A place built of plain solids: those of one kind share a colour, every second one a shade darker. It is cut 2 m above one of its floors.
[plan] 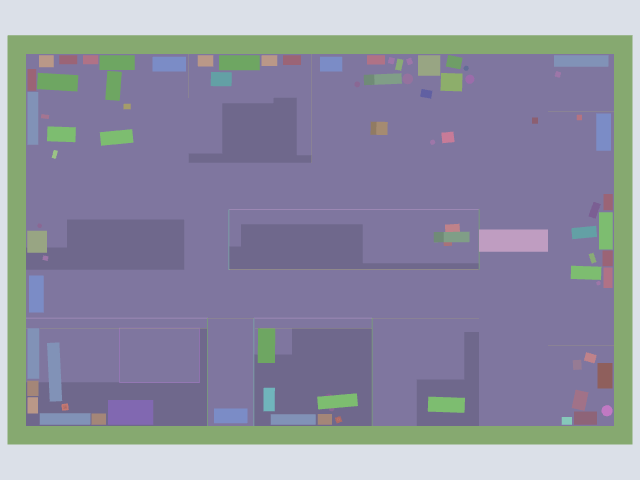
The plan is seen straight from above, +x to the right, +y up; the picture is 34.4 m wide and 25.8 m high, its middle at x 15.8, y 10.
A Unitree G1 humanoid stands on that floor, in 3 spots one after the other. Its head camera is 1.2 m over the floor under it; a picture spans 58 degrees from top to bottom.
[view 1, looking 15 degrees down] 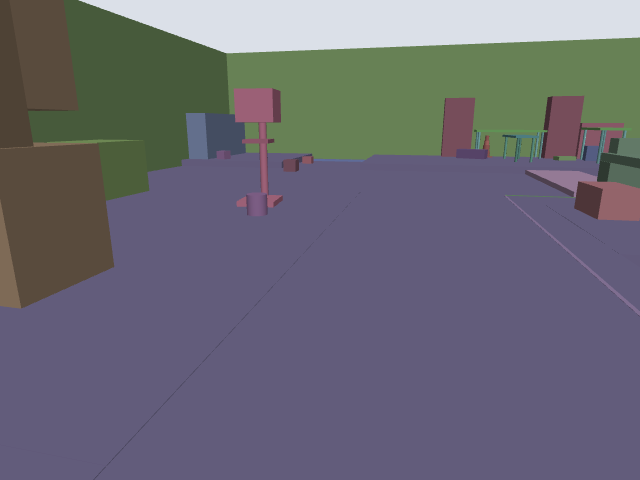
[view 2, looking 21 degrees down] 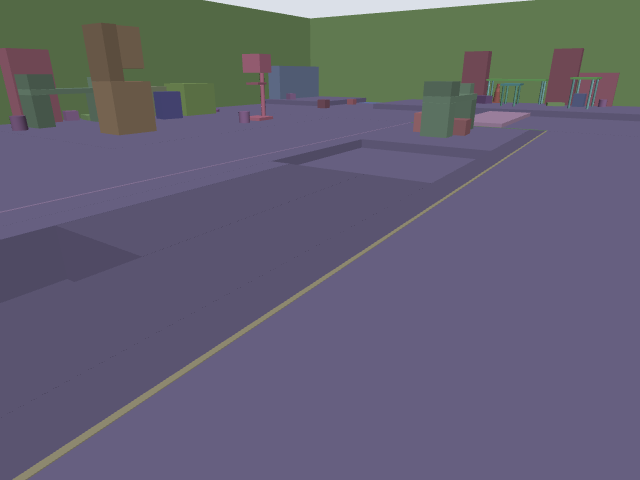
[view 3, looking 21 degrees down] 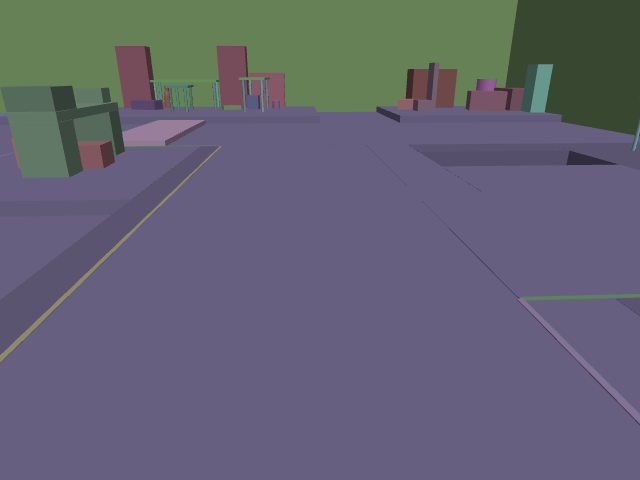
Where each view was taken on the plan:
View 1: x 16.35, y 13.10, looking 13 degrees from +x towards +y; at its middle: floor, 4.64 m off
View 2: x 13.23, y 7.05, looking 34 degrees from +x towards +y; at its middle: floor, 3.35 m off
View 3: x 16.48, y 7.05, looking -3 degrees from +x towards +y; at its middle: floor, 3.35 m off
